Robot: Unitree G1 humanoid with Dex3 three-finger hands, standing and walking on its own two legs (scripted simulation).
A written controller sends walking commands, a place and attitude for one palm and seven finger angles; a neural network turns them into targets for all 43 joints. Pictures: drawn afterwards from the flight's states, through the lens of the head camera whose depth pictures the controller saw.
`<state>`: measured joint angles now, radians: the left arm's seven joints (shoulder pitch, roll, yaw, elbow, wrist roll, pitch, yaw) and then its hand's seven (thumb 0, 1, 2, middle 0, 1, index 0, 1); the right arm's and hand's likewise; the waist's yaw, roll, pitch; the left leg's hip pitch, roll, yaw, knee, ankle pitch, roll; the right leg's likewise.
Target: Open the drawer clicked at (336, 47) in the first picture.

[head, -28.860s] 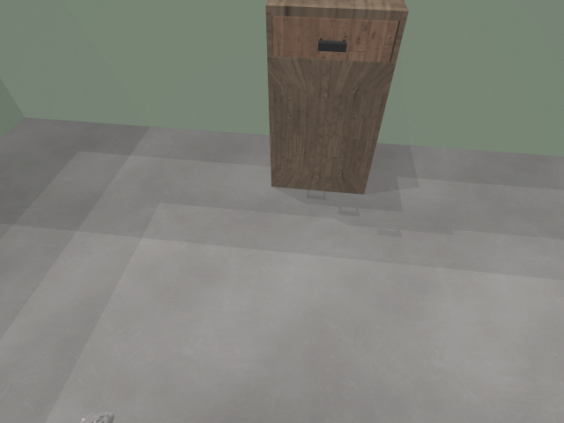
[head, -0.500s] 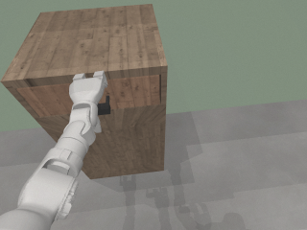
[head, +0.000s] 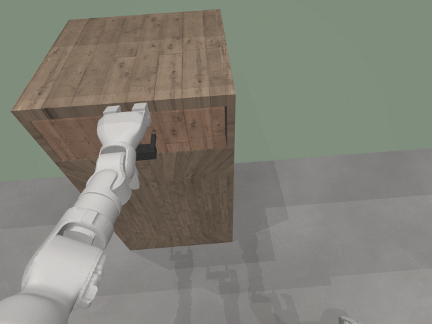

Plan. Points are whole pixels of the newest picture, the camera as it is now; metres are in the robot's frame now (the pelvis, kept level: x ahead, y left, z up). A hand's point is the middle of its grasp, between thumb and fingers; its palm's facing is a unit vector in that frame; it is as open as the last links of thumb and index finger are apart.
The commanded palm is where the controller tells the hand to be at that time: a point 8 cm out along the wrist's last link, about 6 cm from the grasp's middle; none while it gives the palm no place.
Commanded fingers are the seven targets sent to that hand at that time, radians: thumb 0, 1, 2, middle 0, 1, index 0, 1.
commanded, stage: re-aim the fingers above the handle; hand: left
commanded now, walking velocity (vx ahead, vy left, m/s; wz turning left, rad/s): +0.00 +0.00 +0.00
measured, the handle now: (135, 145) +0.52 +0.20 +0.00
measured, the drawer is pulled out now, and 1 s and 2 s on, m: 0.00 0.00 0.00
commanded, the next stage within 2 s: lower the fingers behind the handle in 1.78 s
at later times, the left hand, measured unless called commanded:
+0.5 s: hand (130, 145) +0.46 +0.19 +0.06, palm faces -0.03 -0.03 -1.00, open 13.8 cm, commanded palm +0.44 +0.19 +0.12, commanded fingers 0.00 -0.50 0.30 -0.30 -1.20 -0.30 -1.20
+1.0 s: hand (128, 141) +0.47 +0.19 +0.06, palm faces -0.02 -0.01 -1.00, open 13.6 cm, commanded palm +0.45 +0.19 +0.12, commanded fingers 0.00 -0.50 0.30 -0.30 -1.20 -0.30 -1.20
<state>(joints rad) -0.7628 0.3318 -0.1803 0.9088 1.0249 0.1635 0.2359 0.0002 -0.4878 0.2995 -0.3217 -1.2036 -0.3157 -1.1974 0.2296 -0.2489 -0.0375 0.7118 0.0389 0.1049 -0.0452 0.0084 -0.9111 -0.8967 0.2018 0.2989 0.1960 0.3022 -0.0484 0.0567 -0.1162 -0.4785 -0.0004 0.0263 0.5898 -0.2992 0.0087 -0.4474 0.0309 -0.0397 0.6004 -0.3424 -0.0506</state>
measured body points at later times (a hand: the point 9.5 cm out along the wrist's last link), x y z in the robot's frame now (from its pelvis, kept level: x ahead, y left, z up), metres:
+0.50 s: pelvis +0.00 +0.01 +0.00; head +0.05 -0.01 +0.45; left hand +0.46 +0.19 +0.12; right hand +0.04 -0.26 -0.14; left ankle -0.01 +0.12 -0.73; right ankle -0.03 -0.08 -0.73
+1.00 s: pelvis +0.00 +0.02 +0.00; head +0.05 +0.00 +0.44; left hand +0.47 +0.19 +0.12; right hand +0.04 -0.25 -0.14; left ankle -0.01 +0.12 -0.73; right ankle -0.03 -0.08 -0.73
